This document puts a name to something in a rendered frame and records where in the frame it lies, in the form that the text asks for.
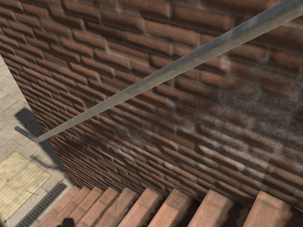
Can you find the stairs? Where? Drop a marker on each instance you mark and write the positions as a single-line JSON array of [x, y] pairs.
[[109, 208]]

